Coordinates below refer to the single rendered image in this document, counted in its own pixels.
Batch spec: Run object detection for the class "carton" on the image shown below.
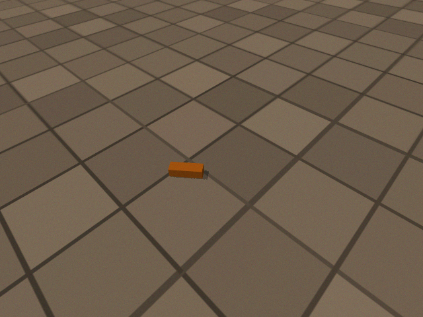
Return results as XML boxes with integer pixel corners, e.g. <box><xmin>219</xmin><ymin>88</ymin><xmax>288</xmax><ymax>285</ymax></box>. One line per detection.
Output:
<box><xmin>168</xmin><ymin>162</ymin><xmax>204</xmax><ymax>178</ymax></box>

